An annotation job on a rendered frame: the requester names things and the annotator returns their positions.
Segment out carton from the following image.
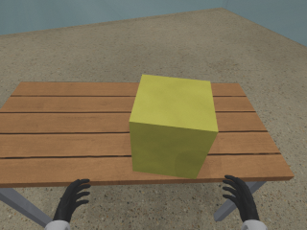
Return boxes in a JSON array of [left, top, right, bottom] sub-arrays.
[[129, 74, 219, 179]]

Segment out table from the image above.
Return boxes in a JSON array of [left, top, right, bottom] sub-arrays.
[[0, 81, 295, 228]]

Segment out right robot hand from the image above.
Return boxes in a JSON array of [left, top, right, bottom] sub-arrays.
[[223, 174, 260, 222]]

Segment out left robot hand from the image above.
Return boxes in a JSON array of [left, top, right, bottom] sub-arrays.
[[52, 178, 91, 223]]

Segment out right robot forearm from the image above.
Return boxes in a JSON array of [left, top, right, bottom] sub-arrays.
[[241, 219, 268, 230]]

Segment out left robot forearm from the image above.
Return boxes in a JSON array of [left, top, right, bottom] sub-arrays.
[[44, 219, 71, 230]]

